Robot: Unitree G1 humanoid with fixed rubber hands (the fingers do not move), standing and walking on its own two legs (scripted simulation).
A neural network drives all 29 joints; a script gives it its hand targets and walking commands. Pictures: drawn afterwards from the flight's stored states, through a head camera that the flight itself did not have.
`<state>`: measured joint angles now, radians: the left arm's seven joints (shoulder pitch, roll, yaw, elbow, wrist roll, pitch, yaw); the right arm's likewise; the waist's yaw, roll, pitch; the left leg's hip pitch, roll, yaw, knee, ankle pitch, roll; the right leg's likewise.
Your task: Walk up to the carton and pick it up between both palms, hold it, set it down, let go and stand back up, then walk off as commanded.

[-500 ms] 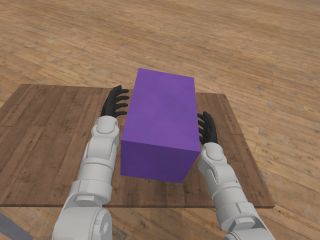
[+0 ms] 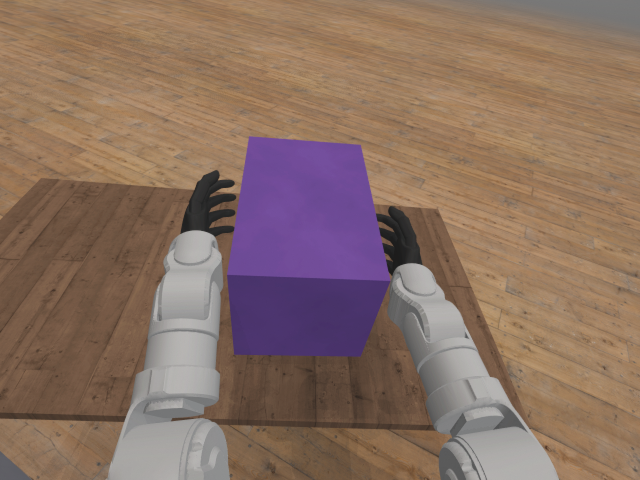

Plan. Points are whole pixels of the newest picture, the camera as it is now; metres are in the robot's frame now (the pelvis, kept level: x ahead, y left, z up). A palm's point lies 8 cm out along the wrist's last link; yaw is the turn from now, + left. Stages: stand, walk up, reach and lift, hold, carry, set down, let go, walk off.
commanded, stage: reach and lift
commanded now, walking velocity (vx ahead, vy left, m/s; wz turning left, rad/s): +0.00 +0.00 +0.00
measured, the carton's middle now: (302, 241) +0.43 -0.01 +0.11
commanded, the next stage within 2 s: hold in 0.74 s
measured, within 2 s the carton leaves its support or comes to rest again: neither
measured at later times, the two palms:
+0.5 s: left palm (191, 223) +0.38 +0.14 +0.18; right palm (400, 258) +0.36 -0.13 +0.14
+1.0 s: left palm (177, 213) +0.36 +0.14 +0.20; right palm (397, 250) +0.35 -0.12 +0.16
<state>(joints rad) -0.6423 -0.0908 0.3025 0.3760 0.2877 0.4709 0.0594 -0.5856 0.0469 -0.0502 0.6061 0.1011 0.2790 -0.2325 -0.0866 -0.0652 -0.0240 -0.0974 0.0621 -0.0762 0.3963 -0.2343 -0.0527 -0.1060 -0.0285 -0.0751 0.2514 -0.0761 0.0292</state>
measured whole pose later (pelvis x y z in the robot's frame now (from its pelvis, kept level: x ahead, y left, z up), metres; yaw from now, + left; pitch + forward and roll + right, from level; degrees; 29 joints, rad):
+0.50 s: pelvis +0.00 +0.01 +0.00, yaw +0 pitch -5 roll -2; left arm -0.65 -0.10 0.30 0.27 0.30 0.55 0.06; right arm -0.59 0.04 -0.03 0.55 0.12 0.31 -0.23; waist -0.08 -0.06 0.00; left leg -0.06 0.05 -0.07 0.38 -0.23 -0.04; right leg -0.08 -0.04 -0.07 0.24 -0.08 0.04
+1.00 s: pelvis +0.01 +0.01 +0.00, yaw +0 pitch -7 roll -2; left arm -0.56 -0.13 0.28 0.06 0.29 0.64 0.03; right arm -0.52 -0.01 0.07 0.36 0.19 0.38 -0.29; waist -0.07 0.02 0.01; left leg 0.00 0.05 -0.07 0.39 -0.26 -0.03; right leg -0.01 -0.04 -0.07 0.23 -0.09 0.05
